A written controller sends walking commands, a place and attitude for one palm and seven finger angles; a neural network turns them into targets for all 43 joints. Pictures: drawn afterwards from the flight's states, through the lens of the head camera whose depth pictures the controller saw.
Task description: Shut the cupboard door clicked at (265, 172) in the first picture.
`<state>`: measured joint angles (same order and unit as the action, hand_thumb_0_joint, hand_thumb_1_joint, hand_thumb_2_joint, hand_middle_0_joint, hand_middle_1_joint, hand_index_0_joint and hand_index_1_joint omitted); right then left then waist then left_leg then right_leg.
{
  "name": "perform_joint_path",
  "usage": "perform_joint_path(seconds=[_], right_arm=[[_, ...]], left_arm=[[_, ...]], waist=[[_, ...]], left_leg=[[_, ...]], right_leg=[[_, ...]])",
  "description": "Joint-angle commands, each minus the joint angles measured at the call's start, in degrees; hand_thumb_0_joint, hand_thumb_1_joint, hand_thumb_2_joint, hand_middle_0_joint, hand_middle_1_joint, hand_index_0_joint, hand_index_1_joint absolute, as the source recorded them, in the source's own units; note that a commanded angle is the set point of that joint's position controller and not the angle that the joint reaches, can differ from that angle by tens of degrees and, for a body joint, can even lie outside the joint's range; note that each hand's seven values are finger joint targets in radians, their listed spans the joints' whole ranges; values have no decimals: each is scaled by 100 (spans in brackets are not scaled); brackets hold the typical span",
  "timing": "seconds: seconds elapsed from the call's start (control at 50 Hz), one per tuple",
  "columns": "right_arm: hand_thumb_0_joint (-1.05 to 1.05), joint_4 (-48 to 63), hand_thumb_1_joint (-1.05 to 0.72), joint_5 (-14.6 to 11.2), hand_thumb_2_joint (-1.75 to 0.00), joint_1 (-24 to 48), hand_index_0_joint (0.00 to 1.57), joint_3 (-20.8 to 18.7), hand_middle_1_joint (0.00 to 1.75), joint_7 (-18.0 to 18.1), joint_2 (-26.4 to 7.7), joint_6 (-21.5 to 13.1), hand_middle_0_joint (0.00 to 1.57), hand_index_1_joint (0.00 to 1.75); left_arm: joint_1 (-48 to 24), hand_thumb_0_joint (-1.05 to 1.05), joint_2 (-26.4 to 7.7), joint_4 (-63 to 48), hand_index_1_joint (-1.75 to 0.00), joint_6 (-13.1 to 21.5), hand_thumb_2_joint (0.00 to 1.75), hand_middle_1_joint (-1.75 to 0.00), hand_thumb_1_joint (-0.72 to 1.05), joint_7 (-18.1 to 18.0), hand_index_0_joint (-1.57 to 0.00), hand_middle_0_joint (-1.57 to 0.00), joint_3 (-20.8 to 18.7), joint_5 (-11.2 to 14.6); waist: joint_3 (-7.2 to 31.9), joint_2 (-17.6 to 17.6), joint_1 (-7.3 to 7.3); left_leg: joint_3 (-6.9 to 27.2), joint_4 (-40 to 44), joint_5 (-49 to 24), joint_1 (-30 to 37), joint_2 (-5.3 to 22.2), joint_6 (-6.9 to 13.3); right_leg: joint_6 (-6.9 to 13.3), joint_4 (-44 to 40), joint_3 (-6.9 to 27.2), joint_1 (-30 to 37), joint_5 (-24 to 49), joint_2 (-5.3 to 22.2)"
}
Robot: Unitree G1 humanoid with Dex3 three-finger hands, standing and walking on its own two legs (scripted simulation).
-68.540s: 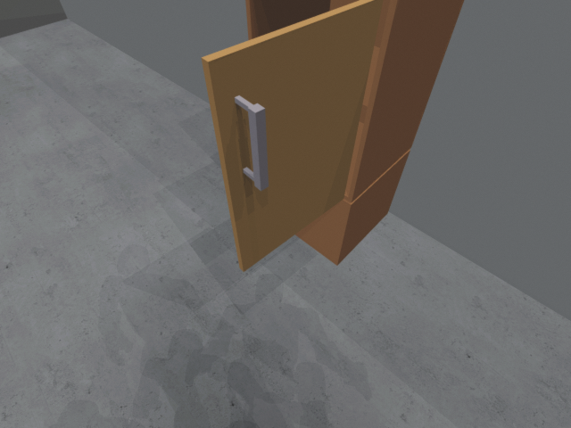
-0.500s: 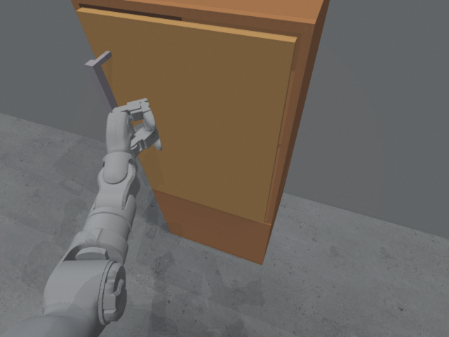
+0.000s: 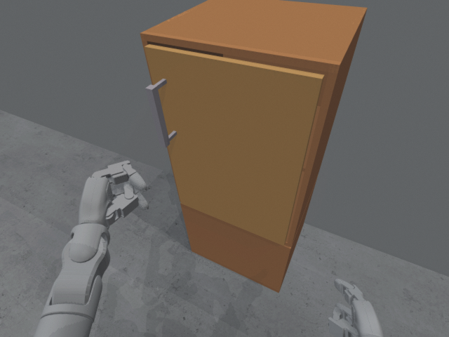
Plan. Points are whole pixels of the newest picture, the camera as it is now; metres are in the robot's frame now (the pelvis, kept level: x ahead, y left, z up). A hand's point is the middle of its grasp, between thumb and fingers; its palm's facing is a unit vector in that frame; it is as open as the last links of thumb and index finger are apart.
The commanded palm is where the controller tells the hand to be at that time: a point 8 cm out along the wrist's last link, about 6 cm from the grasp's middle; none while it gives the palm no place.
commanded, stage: draw the hand back to the body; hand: left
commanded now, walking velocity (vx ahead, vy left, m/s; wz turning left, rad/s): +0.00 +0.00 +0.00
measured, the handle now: (163, 114) +0.62 +0.21 +0.09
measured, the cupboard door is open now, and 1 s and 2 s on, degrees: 0 0 0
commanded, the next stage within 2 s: step back with the hand held close in 0.88 s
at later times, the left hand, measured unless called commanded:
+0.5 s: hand (30, 243) +0.20 +0.28 +0.15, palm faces +0.44 -0.81 -0.39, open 6.1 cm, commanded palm +0.15 +0.32 +0.18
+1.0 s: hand (29, 239) +0.20 +0.28 +0.16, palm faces +0.46 -0.80 -0.39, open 7.4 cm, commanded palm +0.15 +0.32 +0.18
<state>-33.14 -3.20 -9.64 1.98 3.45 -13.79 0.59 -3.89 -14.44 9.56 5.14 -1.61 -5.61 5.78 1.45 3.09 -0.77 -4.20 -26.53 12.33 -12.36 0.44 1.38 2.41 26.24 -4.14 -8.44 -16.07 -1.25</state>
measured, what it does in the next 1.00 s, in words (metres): stands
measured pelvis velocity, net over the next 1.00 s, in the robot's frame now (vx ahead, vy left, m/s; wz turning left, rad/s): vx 0.02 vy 0.02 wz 0.01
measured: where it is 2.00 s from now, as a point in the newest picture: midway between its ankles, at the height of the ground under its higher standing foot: outside the picture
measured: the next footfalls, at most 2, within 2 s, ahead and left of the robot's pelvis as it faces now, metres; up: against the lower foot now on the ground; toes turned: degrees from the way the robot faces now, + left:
none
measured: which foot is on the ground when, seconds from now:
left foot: down 0.00-1.00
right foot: down 0.00-1.00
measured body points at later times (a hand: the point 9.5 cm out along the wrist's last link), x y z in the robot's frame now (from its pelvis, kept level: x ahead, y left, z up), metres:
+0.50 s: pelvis +0.02 +0.02 +0.00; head -0.01 +0.00 +0.45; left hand +0.17 +0.32 +0.17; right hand +0.20 -0.20 -0.09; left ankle +0.02 +0.10 -0.74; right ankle -0.02 -0.09 -0.74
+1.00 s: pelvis +0.02 +0.02 +0.00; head -0.01 -0.01 +0.45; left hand +0.17 +0.32 +0.18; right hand +0.21 -0.20 -0.08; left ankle +0.02 +0.10 -0.74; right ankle -0.02 -0.09 -0.74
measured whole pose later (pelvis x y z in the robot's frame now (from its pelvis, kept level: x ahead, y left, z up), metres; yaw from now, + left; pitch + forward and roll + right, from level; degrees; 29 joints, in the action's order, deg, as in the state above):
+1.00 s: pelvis +0.02 +0.02 +0.00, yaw +1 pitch -4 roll +0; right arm -35.8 -0.6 -11.3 1.2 3.4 -13.1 -3.6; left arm 26.6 -19.6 -20.8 4.4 -6.0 -19.3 4.6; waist 0.3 4.2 -3.2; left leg -3.9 -23.4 12.6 -6.8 -0.7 2.4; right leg 1.1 20.6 -4.3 -1.5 -15.0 -0.5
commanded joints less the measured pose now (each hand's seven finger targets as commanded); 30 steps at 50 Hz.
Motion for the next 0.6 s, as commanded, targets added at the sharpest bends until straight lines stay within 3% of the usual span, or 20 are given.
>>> perform_joint_path(seconds=[0.0,0.02,0.06,0.16,0.22,0.36,0.46,0.48,0.54,0.58], right_arm=[[0,780,-90,48,-90,616,20,-145,30,58,-543,-338,20,30],[0,763,-90,77,-90,605,20,-159,30,55,-519,-377,20,30],[0,761,-90,105,-90,617,20,-139,30,57,-548,-430,20,30],[0,750,-90,136,-90,678,20,-158,30,24,-546,-403,20,30],[0,759,-90,158,-90,697,20,-189,30,2,-536,-368,20,30],[0,790,-90,185,-90,701,20,-240,30,-25,-515,-463,20,30],[0,755,-90,197,-90,650,20,-282,30,-21,-519,-597,20,30],[0,739,-90,191,-90,648,20,-288,30,-12,-494,-605,20,30],[0,640,-90,191,-90,614,20,-322,30,-6,-581,-661,20,30],[0,613,-90,190,-90,551,20,-349,30,24,-614,-671,20,30]], left_arm=[[-1763,0,-1175,-2318,-102,450,90,-102,90,-260,-86,-86,-569,-79],[-1530,0,-1066,-2517,-99,438,90,-99,90,-293,-83,-83,-494,-79],[-1054,0,-1168,-2749,-93,410,90,-93,90,-339,-78,-78,-605,-104],[227,0,-1154,-2857,-78,305,90,-78,90,-346,-64,-64,-862,-80],[893,0,-1113,-3026,-69,271,90,-69,90,-326,-56,-56,-1029,-41],[1780,0,-1644,-4127,-48,358,90,-48,90,-402,-36,-36,-1798,-73],[2623,0,-1820,-4428,-33,362,90,-33,90,-498,-23,-23,-2211,-56],[2835,0,-1740,-4336,-30,344,90,-30,90,-504,-20,-20,-2224,-40],[2461,0,-1347,-4085,-30,286,90,-30,90,-494,-20,-20,-1793,-91],[2187,0,-1343,-4010,-30,274,90,-30,90,-536,-20,-20,-1732,-128]], waist=[[866,349,16],[852,506,36],[931,343,-21],[435,-256,-95],[223,-289,-132],[552,276,-248],[345,218,-281],[160,206,-282],[-233,57,-141],[-196,64,-107]], left_leg=[[404,602,-421,1149,-13,83],[433,626,-521,1252,19,65],[472,674,-685,1344,19,69],[486,780,-736,1120,52,43],[496,798,-721,1022,73,26],[509,654,-1151,1022,61,-9],[508,589,-1183,879,75,-20],[504,605,-1120,823,94,-27],[520,673,-856,803,119,-8],[534,715,-699,851,123,0]], right_leg=[[-130,-810,397,-169,713,108],[-103,-788,376,-103,795,100],[-108,-828,337,-19,943,73],[-129,-918,279,49,983,62],[-131,-923,255,79,950,73],[-110,-812,253,338,1257,115],[-115,-818,232,261,1267,123],[-112,-833,225,186,1195,119],[-134,-938,222,-142,926,111],[-143,-895,227,-191,769,130]])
